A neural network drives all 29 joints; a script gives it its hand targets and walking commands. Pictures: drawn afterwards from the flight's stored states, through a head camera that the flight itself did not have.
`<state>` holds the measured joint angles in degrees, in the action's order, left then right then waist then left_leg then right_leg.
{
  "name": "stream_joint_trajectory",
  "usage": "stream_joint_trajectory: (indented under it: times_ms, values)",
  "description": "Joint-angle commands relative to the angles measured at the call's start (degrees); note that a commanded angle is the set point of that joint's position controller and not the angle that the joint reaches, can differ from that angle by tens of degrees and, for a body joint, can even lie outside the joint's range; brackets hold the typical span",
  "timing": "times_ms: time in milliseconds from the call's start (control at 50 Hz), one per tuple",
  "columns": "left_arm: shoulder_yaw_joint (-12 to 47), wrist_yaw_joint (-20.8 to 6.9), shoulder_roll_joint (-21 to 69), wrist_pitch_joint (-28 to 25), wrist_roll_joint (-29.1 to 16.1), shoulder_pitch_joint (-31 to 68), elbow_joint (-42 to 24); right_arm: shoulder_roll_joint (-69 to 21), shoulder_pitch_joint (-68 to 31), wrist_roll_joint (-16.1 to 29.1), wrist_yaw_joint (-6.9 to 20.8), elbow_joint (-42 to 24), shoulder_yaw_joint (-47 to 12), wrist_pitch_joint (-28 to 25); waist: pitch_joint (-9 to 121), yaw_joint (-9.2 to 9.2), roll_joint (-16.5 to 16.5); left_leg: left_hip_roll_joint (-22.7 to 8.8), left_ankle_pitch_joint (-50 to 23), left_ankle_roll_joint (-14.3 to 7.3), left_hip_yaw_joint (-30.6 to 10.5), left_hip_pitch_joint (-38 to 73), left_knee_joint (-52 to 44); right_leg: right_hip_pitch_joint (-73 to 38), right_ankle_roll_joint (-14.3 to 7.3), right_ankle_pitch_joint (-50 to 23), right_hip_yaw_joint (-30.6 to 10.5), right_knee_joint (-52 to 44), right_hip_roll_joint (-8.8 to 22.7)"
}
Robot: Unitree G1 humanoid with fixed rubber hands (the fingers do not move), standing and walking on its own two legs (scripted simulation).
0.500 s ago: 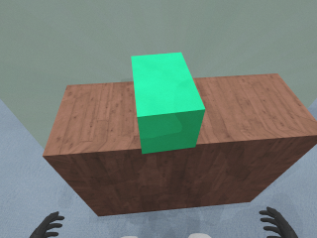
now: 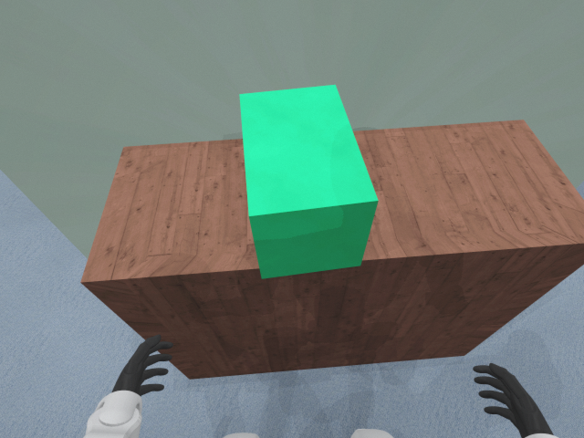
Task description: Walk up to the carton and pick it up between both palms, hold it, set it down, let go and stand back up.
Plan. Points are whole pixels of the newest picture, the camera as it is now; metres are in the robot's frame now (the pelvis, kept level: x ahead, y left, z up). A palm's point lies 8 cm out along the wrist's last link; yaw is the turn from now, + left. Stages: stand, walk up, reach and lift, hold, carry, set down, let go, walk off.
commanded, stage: reach and lift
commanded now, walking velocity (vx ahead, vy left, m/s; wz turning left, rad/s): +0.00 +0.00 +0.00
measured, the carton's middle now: (299, 179) +0.49 +0.02 +0.03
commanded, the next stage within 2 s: none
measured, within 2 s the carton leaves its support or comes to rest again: neither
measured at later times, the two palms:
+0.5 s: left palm (137, 356) +0.20 +0.23 -0.01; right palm (494, 377) +0.20 -0.24 -0.04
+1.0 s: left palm (154, 319) +0.24 +0.20 +0.03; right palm (485, 335) +0.24 -0.23 +0.00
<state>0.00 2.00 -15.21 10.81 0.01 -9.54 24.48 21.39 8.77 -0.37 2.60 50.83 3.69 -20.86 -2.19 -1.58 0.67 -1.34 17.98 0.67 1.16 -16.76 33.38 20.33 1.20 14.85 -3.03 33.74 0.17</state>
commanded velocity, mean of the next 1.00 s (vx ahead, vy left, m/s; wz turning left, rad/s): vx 0.00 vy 0.00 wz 0.00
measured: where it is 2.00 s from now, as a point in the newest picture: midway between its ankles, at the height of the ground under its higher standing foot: outside the picture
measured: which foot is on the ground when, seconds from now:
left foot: down 0.00-1.00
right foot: down 0.00-1.00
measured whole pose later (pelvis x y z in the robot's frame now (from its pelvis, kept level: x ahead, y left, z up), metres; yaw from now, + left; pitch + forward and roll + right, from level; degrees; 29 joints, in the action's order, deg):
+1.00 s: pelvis +0.02 +0.01 +0.01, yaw +0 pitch +4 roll +0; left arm 0.0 10.5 -2.7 -1.8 0.0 -9.8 7.4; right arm 19.1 8.4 10.0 5.5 29.6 -1.0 -20.8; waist 1.8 -3.2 0.7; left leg -1.6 13.7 0.8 1.2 -13.4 23.4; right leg 15.9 1.2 9.5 -2.8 21.5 0.1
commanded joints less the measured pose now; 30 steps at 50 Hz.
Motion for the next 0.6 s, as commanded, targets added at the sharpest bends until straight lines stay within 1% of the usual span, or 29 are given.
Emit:
stream_joint_trajectory:
  times_ms: [0,20,120,220,320,500,580]
  values:
    - [-8.6,1.4,-7.4,-3.5,1.2,-0.5,-10.4,2.0,1.0,0.5,-0.4,-11.6,1.1,-3.4,9.9,-2.69,-6.1,2.4,-19.2,-0.3,3.7,11.2,-10.7,-16.5,-1.6,-16.5,5.3,-10.8,-2.5]
    - [-8.3,1.6,-6.9,-4.3,0.6,-0.6,-10.8,1.6,1.0,0.9,-0.4,-12.6,0.9,-3.8,10.4,-2.77,-6.1,2.3,-19.2,-0.3,3.7,11.4,-11.1,-16.8,-1.8,-15.9,5.2,-11.4,-2.6]
    - [-6.1,2.1,-3.8,-8.0,-2.2,-2.4,-14.1,1.2,0.7,3.1,0.1,-17.4,0.3,-5.3,13.4,-1.88,-6.1,1.8,-19.1,0.0,3.4,13.2,-12.2,-18.0,-2.7,-13.7,5.2,-13.1,-3.4]
    - [-4.2,2.3,-1.3,-9.7,-2.5,-3.1,-14.9,0.8,0.1,4.8,0.7,-18.9,0.3,-4.9,12.3,-1.42,-5.1,1.7,-18.9,1.0,3.0,15.2,-13.4,-17.4,-3.3,-11.2,5.0,-15.0,-3.5]
    - [-2.8,3.6,0.5,-11.0,-2.7,-1.4,-17.1,1.4,-2.1,6.5,1.7,-21.3,0.4,-4.4,12.0,-1.28,-4.0,1.8,-18.1,1.7,2.5,16.2,-14.2,-16.8,-3.6,-9.4,4.8,-16.1,-3.5]
    - [0.1,6.2,5.1,-11.9,-2.4,1.0,-19.8,1.8,-5.2,10.8,3.2,-25.7,-0.1,-2.3,11.3,-0.9,-3.3,1.5,-19.1,2.6,1.6,18.4,-14.7,-15.7,-4.4,-9.5,4.5,-17.5,-3.7]
    - [1.1,6.9,6.9,-12.4,-2.4,1.2,-21.9,2.4,-5.6,12.4,3.5,-28.3,-0.1,-1.7,12.1,-0.74,-3.3,1.3,-21.8,3.1,1.2,19.4,-14.6,-16.0,-4.5,-11.7,4.5,-17.7,-4.1]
